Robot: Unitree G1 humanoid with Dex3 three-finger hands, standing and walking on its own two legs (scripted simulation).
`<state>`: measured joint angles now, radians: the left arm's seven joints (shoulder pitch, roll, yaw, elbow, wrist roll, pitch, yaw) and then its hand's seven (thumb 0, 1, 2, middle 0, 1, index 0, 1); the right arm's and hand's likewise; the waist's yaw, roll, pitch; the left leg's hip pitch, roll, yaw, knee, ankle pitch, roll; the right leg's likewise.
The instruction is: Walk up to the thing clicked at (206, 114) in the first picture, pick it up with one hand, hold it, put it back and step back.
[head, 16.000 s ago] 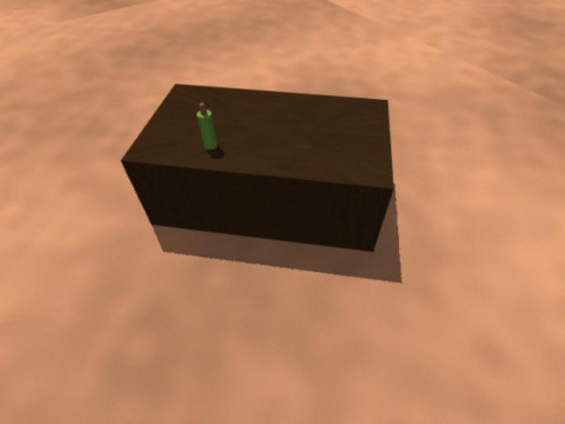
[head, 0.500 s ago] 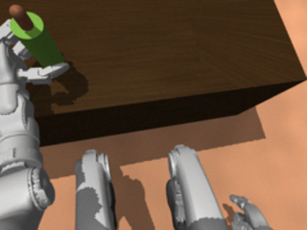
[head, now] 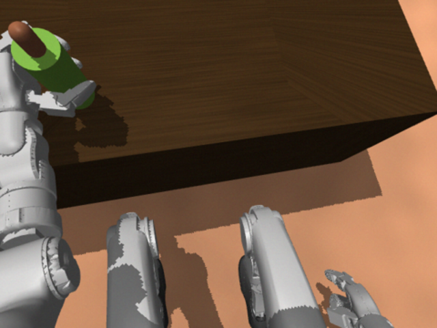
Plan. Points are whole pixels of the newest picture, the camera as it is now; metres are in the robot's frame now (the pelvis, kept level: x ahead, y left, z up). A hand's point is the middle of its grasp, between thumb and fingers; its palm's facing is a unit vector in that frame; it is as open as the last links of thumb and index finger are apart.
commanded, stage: settle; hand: left
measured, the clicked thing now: (54, 69) +0.50 +0.23 +0.05
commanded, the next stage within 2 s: lift in 0.86 s
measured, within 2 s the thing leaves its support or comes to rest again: leaves its support in 0.16 s
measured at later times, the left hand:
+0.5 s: hand (27, 47) +0.50 +0.24 +0.09, palm faces +0.15 -0.99 -0.04, open 8.2 cm
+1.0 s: hand (6, 24) +0.51 +0.24 +0.12, palm faces +0.14 -0.99 -0.03, open 8.2 cm
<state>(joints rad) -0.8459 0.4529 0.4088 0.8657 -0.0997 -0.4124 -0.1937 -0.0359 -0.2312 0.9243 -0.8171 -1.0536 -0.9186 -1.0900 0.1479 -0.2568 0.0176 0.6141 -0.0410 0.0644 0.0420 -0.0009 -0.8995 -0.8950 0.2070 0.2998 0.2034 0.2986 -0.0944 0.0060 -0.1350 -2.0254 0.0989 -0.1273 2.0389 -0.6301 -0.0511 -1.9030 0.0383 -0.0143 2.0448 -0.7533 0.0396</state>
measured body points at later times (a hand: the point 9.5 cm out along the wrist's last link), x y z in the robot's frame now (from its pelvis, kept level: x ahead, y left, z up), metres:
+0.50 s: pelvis +0.01 +0.00 +0.07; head +0.20 +0.04 +0.48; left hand +0.49 +0.29 +0.09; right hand +0.11 -0.26 -0.05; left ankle +0.09 +0.15 -0.41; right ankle +0.07 -0.13 -0.40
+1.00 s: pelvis +0.02 +0.01 +0.11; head +0.21 +0.05 +0.51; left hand +0.50 +0.30 +0.13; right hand +0.12 -0.25 -0.02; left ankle +0.09 +0.15 -0.41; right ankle +0.07 -0.13 -0.40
